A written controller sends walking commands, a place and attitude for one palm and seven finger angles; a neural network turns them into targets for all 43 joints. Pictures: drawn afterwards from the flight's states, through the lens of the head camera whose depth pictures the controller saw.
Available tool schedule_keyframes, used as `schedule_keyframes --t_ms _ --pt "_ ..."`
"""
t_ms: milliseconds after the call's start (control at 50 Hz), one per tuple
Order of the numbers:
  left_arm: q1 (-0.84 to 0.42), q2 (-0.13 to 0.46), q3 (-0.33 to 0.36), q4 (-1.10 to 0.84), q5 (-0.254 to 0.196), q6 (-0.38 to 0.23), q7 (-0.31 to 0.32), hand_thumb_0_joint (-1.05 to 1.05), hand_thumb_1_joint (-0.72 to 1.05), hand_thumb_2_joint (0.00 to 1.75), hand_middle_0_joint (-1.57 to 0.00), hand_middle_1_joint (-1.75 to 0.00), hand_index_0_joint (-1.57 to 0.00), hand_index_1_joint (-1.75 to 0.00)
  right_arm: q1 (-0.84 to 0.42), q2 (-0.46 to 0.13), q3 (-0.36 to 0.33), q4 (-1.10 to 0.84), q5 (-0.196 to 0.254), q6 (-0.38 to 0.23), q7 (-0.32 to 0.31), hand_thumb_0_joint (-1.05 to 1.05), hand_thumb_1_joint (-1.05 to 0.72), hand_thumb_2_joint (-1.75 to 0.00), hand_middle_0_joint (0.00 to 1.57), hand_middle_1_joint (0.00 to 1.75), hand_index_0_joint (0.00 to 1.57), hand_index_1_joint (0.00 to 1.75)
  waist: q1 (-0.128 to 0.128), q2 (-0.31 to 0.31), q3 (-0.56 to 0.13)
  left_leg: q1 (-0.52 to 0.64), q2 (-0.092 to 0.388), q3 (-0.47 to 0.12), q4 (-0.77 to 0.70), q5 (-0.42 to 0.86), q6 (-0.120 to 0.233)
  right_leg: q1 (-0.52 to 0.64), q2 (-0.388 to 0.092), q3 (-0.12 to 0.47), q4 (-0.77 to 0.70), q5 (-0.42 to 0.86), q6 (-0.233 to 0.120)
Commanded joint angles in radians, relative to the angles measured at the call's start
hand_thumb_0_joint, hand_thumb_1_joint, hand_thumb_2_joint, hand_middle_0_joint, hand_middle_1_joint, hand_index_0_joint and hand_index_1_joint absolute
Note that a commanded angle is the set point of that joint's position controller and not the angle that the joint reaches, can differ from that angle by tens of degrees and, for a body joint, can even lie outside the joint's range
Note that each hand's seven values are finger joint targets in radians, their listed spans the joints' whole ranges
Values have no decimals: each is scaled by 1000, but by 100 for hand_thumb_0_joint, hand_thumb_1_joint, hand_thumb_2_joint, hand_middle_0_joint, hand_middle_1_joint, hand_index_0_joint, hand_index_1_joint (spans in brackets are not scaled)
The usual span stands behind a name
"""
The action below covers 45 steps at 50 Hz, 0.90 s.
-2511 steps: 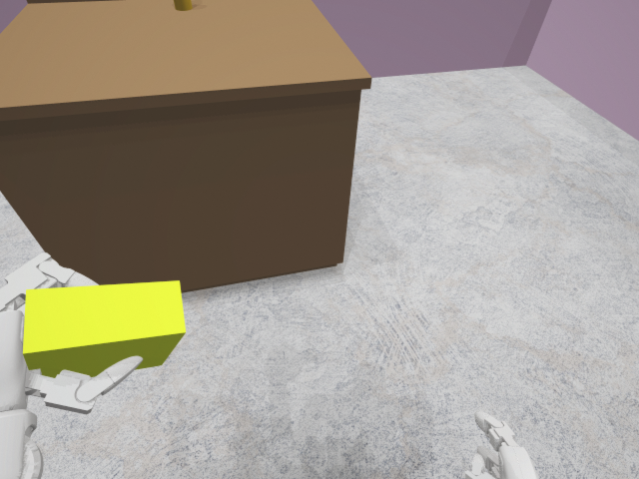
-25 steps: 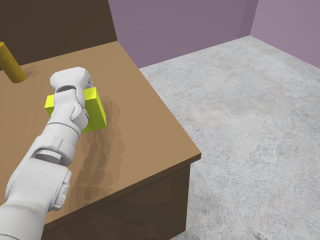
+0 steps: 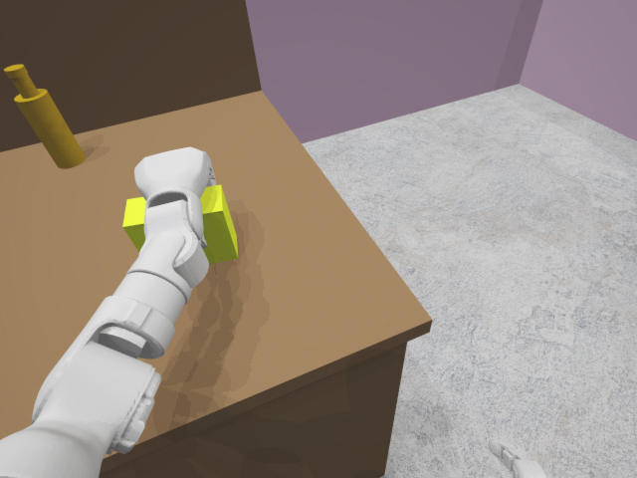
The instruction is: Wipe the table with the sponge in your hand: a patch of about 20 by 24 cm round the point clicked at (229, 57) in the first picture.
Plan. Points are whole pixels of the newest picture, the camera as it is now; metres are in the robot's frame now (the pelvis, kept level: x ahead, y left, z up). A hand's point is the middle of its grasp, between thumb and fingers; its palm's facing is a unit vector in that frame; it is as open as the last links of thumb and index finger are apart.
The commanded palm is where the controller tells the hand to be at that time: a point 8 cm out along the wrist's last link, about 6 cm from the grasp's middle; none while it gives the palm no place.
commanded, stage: wipe back along the third lane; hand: left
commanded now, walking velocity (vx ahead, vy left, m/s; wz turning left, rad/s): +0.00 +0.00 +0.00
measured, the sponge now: (190, 241) +0.42 +0.22 +0.10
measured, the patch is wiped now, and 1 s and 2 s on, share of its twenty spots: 0.90 0.90 0.90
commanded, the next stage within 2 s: slide back across to the middle lane in 1.34 s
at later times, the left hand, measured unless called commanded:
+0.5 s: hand (183, 223) +0.39 +0.20 +0.16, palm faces +0.19 -0.10 -0.98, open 9.4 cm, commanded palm +0.33 +0.18 +0.17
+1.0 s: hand (192, 259) +0.33 +0.17 +0.15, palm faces +0.26 -0.18 -0.95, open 9.1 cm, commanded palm +0.27 +0.16 +0.16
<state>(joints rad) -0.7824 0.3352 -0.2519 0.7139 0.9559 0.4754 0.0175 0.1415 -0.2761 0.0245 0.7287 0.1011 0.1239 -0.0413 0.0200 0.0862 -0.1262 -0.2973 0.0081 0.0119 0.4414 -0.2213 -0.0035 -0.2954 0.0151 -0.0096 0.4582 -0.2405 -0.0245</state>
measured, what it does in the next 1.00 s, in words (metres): stands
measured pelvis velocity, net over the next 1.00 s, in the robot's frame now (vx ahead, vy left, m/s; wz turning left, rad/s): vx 0.01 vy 0.00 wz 0.01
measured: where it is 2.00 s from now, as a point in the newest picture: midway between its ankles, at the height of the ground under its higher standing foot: outside the picture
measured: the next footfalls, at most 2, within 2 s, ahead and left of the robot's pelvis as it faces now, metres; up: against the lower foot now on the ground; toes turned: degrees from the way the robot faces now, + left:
none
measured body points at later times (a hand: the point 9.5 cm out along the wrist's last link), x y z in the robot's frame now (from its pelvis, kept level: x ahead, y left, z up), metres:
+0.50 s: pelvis +0.03 +0.01 +0.00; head +0.00 -0.02 +0.44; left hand +0.37 +0.20 +0.21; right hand +0.28 -0.18 -0.08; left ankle +0.00 +0.12 -0.74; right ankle -0.01 -0.10 -0.74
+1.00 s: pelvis +0.01 +0.00 -0.01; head -0.02 -0.04 +0.44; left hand +0.31 +0.18 +0.20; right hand +0.25 -0.19 -0.09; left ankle +0.00 +0.12 -0.74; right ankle -0.01 -0.10 -0.74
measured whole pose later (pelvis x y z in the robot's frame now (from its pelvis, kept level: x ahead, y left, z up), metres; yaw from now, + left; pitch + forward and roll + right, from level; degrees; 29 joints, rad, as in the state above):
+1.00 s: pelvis +0.01 +0.00 -0.01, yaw +1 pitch +0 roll +0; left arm -0.28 0.29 -0.35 -0.09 0.96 0.70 0.05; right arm 0.02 -0.25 0.06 0.60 0.11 0.24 0.04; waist 0.08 0.09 -0.10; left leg -0.24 0.01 0.00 0.54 -0.30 -0.01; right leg -0.23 0.01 -0.02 0.55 -0.32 -0.03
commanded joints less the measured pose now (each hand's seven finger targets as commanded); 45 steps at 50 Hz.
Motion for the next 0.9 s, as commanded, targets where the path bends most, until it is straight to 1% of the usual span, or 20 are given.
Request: schedule_keyframes --t_ms 0,20,60,100,160,180,200,240,260,320,420,460,520,560,580,660,720,740,760,880 --pt "-140 61 -1 -100 -18 79 -2 0 10 130 -120 -160 -120 -160 -204 -97 -25 -175 0 -33 12 0 -90 -90 20 30 20 30 20 -191 -144 83 -20 17 -38 142 41 82 -2 -17 -71 172 -13" --pt "-132 65 1 -117 -18 95 -3 0 10 130 -120 -160 -120 -160 -216 -98 -22 -176 1 -28 16 0 -90 -90 20 30 20 30 21 -185 -143 85 -19 16 -37 152 39 85 -2 -18 -66 188 -15" --pt "-139 -6 -44 -184 -38 120 -17 0 10 130 -120 -160 -120 -160 -254 -83 -17 -199 5 -24 21 0 -90 -90 20 30 20 30 20 -177 -153 92 -17 7 -37 180 39 94 -3 -30 -54 215 -20" --pt "-92 40 -21 -192 -29 157 -19 0 10 130 -120 -160 -120 -160 -256 -93 -16 -189 2 -10 25 0 -90 -90 20 30 20 30 27 -181 -150 104 -19 10 -29 192 38 102 0 -29 -48 233 -20" --pt "-95 -16 -65 -278 -42 191 -46 0 10 130 -120 -160 -120 -160 -293 -80 -10 -215 6 -3 34 0 -90 -90 20 30 20 30 25 -182 -169 113 -20 5 -19 239 39 127 -1 -36 -31 296 -25" --pt "-36 18 -41 -270 -34 203 -48 0 10 130 -120 -160 -120 -160 -288 -88 -11 -207 3 3 38 0 -90 -90 20 30 20 30 32 -185 -162 121 -21 9 -11 246 39 134 1 -35 -25 309 -24" --pt "-4 7 -54 -316 -34 210 -55 0 10 130 -120 -160 -120 -160 -298 -86 -8 -220 4 6 41 0 -90 -90 20 30 20 30 37 -166 -184 128 -26 15 -3 272 39 153 0 -31 -18 347 -24" --pt "11 -32 -96 -363 -27 225 -71 0 10 130 -120 -160 -120 -160 -314 -77 -3 -230 6 12 50 0 -90 -90 20 30 20 30 29 -177 -158 125 -24 11 4 287 37 143 2 -38 -9 369 -26" --pt "17 -44 -97 -416 -38 227 -81 0 10 130 -120 -160 -120 -160 -334 -72 -2 -247 9 13 54 0 -90 -90 20 30 20 30 34 -165 -177 125 -19 5 5 307 38 156 0 -40 0 382 -30" --pt "73 -63 -130 -478 -30 237 -91 0 10 130 -120 -160 -120 -160 -337 -72 2 -255 7 21 66 0 -90 -90 20 30 20 30 33 -151 -158 134 -20 4 19 326 35 145 6 -46 16 401 -33" --pt "180 -33 -100 -595 -39 237 -94 0 10 130 -120 -160 -120 -160 -346 -68 5 -275 7 28 74 0 -90 -90 20 30 20 30 44 -171 -158 129 -18 4 37 358 34 166 9 -41 32 448 -33" --pt "189 -67 -121 -689 -50 231 -98 0 10 130 -120 -160 -120 -160 -363 -61 5 -295 9 32 82 0 -90 -90 20 30 20 30 43 -145 -184 134 -11 -3 45 395 35 176 8 -40 46 474 -40" --pt "252 -67 -138 -723 -44 232 -91 0 10 130 -120 -160 -120 -160 -357 -63 5 -294 7 44 88 0 -90 -90 20 30 20 30 42 -145 -138 133 -9 -4 47 372 33 146 14 -44 45 439 -40" --pt "220 -85 -142 -780 -54 230 -89 0 10 130 -120 -160 -120 -160 -368 -56 5 -305 7 49 87 0 -90 -90 20 30 20 30 39 -148 -154 132 -5 -9 47 366 37 150 15 -41 49 428 -45" --pt "291 -57 -122 -758 -48 230 -84 0 10 130 -120 -160 -120 -160 -356 -65 4 -297 6 49 86 0 -90 -90 20 30 20 30 45 -154 -134 134 -7 -8 54 366 35 144 18 -39 53 429 -44" --pt "319 -53 -107 -848 -64 227 -70 0 10 130 -120 -160 -120 -160 -372 -57 6 -315 9 59 89 0 -90 -90 20 30 20 30 46 -151 -154 117 -5 -6 55 355 35 167 16 -25 56 440 -45" --pt "376 -61 -129 -860 -59 229 -61 0 10 130 -120 -160 -120 -160 -366 -60 6 -314 9 68 92 0 -90 -90 20 30 20 30 49 -132 -116 117 -5 -5 51 318 34 139 19 -30 50 384 -43" --pt "355 -45 -122 -861 -50 228 -57 0 10 130 -120 -160 -120 -160 -366 -62 6 -309 9 71 90 0 -90 -90 20 30 20 30 44 -135 -115 117 -3 -6 49 299 33 129 19 -27 50 357 -44" --pt "343 -72 -131 -886 -63 225 -56 0 10 130 -120 -160 -120 -160 -375 -56 6 -319 10 69 90 0 -90 -90 20 30 20 30 43 -137 -122 112 -2 -13 46 294 36 132 21 -28 51 345 -48" --pt "403 -56 -125 -856 -57 225 -33 0 10 130 -120 -160 -120 -160 -368 -63 2 -317 11 67 85 0 -90 -90 20 30 20 30 49 -140 -101 102 -7 -5 42 217 39 120 21 -20 39 254 -42"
